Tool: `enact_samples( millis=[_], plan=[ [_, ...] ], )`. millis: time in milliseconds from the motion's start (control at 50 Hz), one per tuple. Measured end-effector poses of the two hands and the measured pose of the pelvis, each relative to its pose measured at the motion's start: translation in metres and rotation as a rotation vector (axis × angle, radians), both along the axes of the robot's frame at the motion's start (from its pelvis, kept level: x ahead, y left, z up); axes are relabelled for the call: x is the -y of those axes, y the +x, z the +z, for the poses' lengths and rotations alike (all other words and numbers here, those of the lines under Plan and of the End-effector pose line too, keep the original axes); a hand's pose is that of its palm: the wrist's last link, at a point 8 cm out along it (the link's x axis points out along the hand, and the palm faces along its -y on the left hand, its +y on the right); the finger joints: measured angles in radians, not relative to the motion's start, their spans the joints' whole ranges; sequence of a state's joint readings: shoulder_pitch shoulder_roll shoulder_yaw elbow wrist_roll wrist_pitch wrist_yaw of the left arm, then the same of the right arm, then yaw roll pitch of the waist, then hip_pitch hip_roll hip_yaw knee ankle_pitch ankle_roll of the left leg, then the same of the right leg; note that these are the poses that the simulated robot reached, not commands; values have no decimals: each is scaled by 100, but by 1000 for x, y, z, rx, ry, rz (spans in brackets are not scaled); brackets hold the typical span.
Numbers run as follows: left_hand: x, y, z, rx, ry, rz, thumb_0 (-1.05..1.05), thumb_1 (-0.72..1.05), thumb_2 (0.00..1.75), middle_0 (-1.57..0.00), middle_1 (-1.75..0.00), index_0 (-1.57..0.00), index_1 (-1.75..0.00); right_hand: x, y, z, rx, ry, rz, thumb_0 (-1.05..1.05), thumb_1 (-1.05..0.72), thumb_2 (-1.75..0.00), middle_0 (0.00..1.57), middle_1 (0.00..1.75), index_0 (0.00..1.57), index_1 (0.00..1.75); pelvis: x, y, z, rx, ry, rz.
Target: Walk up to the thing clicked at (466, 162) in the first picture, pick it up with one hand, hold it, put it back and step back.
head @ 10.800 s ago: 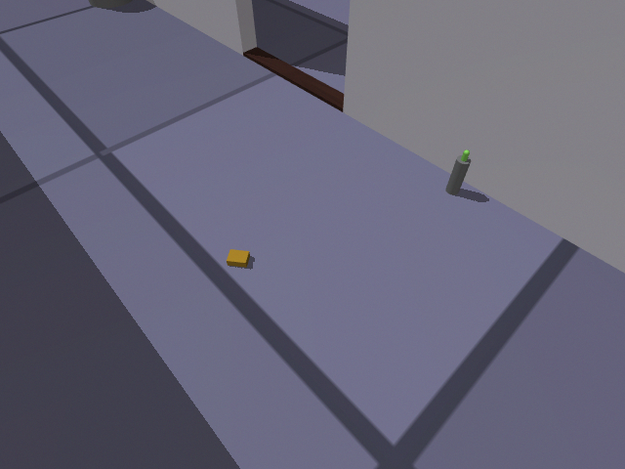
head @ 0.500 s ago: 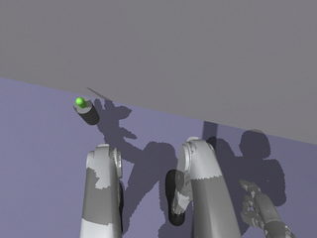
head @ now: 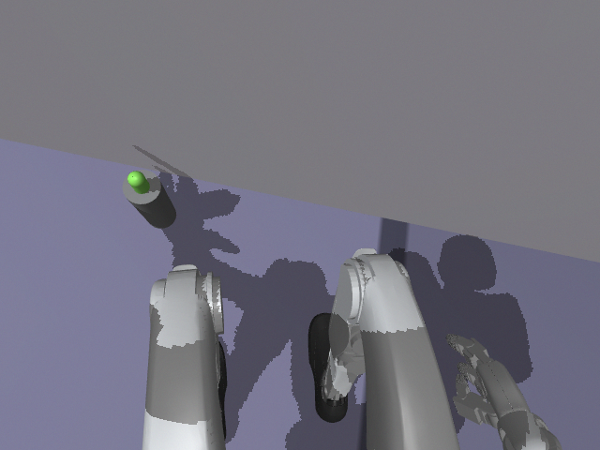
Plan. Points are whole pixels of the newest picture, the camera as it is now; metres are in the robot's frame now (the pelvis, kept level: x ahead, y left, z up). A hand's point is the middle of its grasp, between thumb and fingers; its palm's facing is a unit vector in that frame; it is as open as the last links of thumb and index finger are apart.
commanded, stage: approach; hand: left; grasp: from the side
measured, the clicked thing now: (150, 198) +0.47 +0.21 -0.28
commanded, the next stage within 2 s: close in in 0.38 s
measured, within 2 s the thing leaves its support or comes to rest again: neither
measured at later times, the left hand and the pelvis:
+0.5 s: hand (90, 226) +0.40 +0.29 -0.21, palm faces -0.02 -1.00 +0.04, open 17.5 cm; pelvis -0.01 +0.01 -0.09, yaw -6 degrees
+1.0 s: hand (141, 223) +0.42 +0.22 -0.26, palm faces +0.01 -1.00 -0.01, open 17.7 cm; pelvis -0.02 +0.02 -0.10, yaw -8 degrees
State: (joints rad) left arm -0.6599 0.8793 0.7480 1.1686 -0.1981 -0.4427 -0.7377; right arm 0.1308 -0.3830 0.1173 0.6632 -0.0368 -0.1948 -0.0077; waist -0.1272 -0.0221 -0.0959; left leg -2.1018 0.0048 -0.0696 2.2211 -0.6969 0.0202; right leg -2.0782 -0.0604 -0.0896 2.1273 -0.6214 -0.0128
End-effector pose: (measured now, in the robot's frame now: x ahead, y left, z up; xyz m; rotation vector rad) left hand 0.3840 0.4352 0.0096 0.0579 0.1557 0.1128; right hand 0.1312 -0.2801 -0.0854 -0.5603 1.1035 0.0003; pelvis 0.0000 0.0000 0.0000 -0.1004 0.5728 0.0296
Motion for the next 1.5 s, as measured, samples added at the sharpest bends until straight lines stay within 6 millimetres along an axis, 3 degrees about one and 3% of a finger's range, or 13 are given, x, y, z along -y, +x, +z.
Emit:
enact_samples(
  millis=[80, 240, 320, 460, 560, 680, 880, 980, 1160, 1360, 1500],
  plan=[
    [10, 4, -34, 45, -38, -4, -1, -59, 3, -7, -8, -6, -9, 0, -3, -10, -14, -14, 35, 0, -90, -90, 20, 30, 20, 30, 0, -2, -16, 19, -10, -7],
    [43, 8, -134, 35, -101, -34, -1, -59, 3, -7, -9, -6, -10, -5, -7, -31, -54, -66, 111, 0, -90, -90, 20, 30, 20, 30, -2, -7, -54, 89, -51, -29],
    [57, 9, -174, 31, -92, -59, -1, -57, 4, -7, -9, -6, -10, -10, -9, -38, -92, -100, 151, 0, -91, -90, 20, 30, 20, 30, -5, -10, -68, 129, -75, -37],
    [82, 2, -215, 22, -90, -111, -1, -57, 6, -7, -9, -5, -10, -16, -12, -47, -145, -136, 205, 0, -92, -90, 20, 30, 21, 30, -10, -13, -83, 181, -107, -45],
    [118, 2, -235, 6, -127, -156, -1, -59, 5, -6, -9, -5, -10, -21, -11, -50, -152, -143, 254, 0, -93, -90, 20, 30, 21, 30, -11, -15, -89, 221, -121, -50],
    [146, 13, -251, 53, -146, -80, -1, -60, 3, -7, -9, -7, -9, -24, -13, -47, -147, -174, 294, 0, -94, -90, 20, 30, 21, 30, -12, -20, -99, 284, -150, -69],
    [148, 14, -260, 75, -32, -97, -1, -60, 2, -6, -8, -7, -8, -21, -44, -47, -276, -205, 300, 0, -94, -90, 20, 30, 21, 30, -15, -24, -104, 312, -176, -77],
    [158, 12, -263, 66, -46, -105, -1, -60, 2, -6, -8, -7, -7, -21, -51, -47, -311, -200, 300, 0, -94, -90, 21, 30, 21, 30, -16, -23, -103, 308, -179, -76],
    [182, 26, -271, 100, -86, -78, -1, -61, 4, -7, -9, -7, -8, -25, -44, -41, -298, -234, 312, 0, -93, -90, 21, 30, 21, 30, -17, -22, -105, 323, -201, -88],
    [167, 19, -280, 94, -27, -43, -1, -45, 16, -16, -16, -15, -16, -26, -39, -47, -351, -234, 346, 0, -91, -90, 20, 30, 20, 30, -17, -21, -105, 316, -204, -89],
    [175, 29, -275, 113, -46, -37, -1, -26, 30, -31, -30, -31, -30, -26, -31, -47, -343, -236, 354, 0, -90, -90, 20, 30, 21, 30, -17, -20, -104, 310, -205, -87]
  ],
)
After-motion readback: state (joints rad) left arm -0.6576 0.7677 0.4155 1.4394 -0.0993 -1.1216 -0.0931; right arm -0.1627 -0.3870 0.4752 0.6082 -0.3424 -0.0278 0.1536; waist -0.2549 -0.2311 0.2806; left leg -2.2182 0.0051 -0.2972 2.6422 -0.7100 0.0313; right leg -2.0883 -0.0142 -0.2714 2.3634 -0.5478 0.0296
